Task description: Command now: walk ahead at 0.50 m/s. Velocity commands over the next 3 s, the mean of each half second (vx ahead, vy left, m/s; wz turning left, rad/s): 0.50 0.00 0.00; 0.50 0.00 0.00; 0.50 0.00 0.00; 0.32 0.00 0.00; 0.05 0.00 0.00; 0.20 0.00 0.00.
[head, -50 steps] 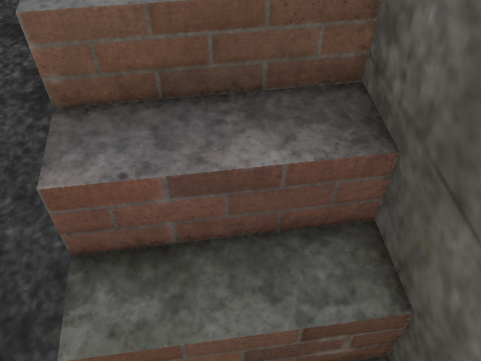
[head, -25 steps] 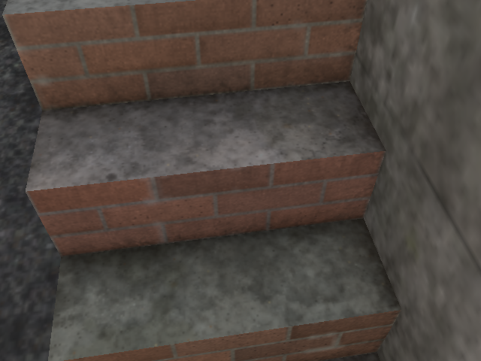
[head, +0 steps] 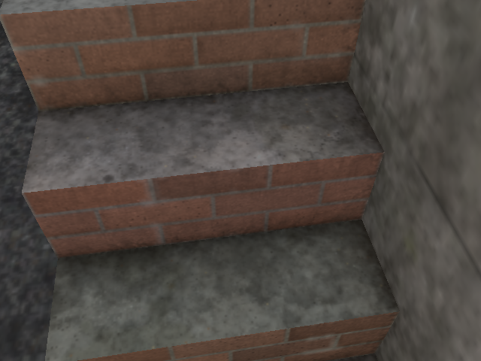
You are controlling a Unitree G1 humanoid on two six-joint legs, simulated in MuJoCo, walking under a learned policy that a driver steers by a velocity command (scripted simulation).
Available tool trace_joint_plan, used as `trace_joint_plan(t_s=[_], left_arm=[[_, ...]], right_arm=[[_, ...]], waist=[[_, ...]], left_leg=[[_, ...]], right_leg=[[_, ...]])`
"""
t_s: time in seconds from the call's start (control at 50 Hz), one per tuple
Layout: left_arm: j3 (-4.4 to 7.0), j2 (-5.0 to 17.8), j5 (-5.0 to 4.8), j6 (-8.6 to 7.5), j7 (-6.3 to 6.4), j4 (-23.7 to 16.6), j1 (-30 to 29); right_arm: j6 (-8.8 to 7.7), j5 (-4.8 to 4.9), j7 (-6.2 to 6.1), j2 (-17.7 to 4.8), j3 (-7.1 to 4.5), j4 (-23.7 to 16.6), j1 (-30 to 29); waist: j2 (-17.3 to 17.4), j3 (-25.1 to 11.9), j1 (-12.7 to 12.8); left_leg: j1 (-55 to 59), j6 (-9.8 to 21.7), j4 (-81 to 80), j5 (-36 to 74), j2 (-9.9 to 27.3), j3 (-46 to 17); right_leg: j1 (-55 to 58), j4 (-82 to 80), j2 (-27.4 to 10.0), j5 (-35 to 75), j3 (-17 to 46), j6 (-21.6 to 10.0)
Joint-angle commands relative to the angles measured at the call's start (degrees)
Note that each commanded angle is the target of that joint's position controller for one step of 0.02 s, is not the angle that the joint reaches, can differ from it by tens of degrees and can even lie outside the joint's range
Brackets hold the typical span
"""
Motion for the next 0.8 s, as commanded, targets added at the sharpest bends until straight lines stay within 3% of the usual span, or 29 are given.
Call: trace_joint_plan(t_s=[0.02, 0.24, 0.26, 0.32, 0.38, 0.44, 0.46, 0.56, 0.6, 0.74, 0.8], left_arm=[[0.86, 4.3, -0.38, -0.7, 0.25, -3.6, -1.5], [0.41, 4.4, -0.2, -0.7, 0.09, -3.7, -2.1], [0.48, 4.4, 0.15, -0.77, -0.06, -3.7, -2.2], [0.45, 4.5, -0.3, -0.77, -0.08, -3.8, -2.5], [0.51, 4.7, 0.17, -0.78, -0.08, -3.8, -2.3], [0.52, 4.6, 0.08, -0.81, -0.24, -3.9, -2.6], [0.46, 4.7, -0.3, -0.74, -0.1, -3.9, -2.6], [0.42, 4.6, 0.22, -0.73, -0.11, -3.9, -2.6], [0.36, 4.7, -0.24, -0.71, -0.11, -4.0, -2.9], [0.34, 4.8, 0.21, -0.74, -0.17, -4.0, -2.9], [0.31, 4.9, -0.22, -0.71, -0.09, -4.1, -2.9]], right_arm=[[-0.69, -0.18, -0.19, -5.5, -0.87, -3.9, -3.7], [-0.54, -0.26, -0.09, -6.0, -0.6, -4.3, -4.2], [-0.55, -0.09, -0.01, -6.0, -0.76, -3.7, -2.9], [-0.6, -0.44, -0.03, -6.2, -0.67, -4.3, -4.8], [-0.67, -0.02, 0.06, -6.0, -0.76, -3.8, -3.4], [-0.68, -0.24, 0.08, -6.2, -0.85, -3.7, -3.6], [-0.68, -0.42, 0.02, -6.2, -0.68, -4.4, -5.1], [-0.68, -0.06, 0.08, -6.2, -0.74, -3.8, -3.3], [-0.65, -0.45, 0.02, -6.5, -0.63, -4.3, -4.9], [-0.63, -0.14, 0.11, -6.4, -0.69, -3.8, -3.5], [-0.64, -0.38, 0.06, -6.4, -0.56, -4.6, -5.2]], waist=[[0.1, -3.6, 0.5], [-0.3, -4.1, 0.1], [-0.9, -4.3, -0.4], [0.1, -3.3, 0.2], [-0.7, -4.8, -0.2], [-0.5, -3.8, -0.1], [0.2, -3.6, 0.4], [-0.9, -4.9, -0.2], [-0.1, -3.7, 0.3], [-1.0, -4.7, -0.3], [-0.1, -4.2, 0.2]], left_leg=[[-1.3, 3.3, -1.0, 9.9, 8.6, -7.5], [-0.5, 3.3, -1.0, 8.8, 8.7, -7.8], [0.4, 3.2, -1.2, 7.5, 8.5, -7.5], [-0.8, 3.3, -1.1, 9.1, 8.7, -7.9], [0.3, 3.2, -1.2, 8.0, 8.5, -7.6], [0.0, 3.2, -1.4, 8.0, 8.5, -7.6], [-0.9, 3.3, -1.1, 9.5, 8.7, -7.9], [0.3, 3.1, -1.2, 7.9, 8.5, -7.7], [-0.9, 3.2, -1.1, 9.2, 8.6, -8.0], [0.3, 3.1, -1.2, 7.7, 8.5, -7.8], [-0.7, 3.3, -1.0, 9.4, 8.7, -8.2]], right_leg=[[3.0, -1.0, -10.5, 11.7, 9.0, 1.4], [2.4, -1.0, -10.5, 10.6, 9.2, 1.6], [1.8, -1.3, -10.5, 9.4, 9.4, 1.7], [1.9, -1.2, -10.5, 9.6, 9.2, 1.5], [2.2, -1.1, -10.6, 9.6, 9.4, 1.6], [1.6, -1.4, -10.5, 8.5, 9.4, 1.6], [2.2, -1.1, -10.5, 9.7, 9.2, 1.5], [2.2, -1.0, -10.6, 9.3, 9.4, 1.7], [2.1, -1.0, -10.5, 9.4, 9.2, 1.5], [1.9, -1.1, -10.5, 8.9, 9.5, 1.7], [2.3, -0.9, -10.6, 9.9, 9.4, 1.5]])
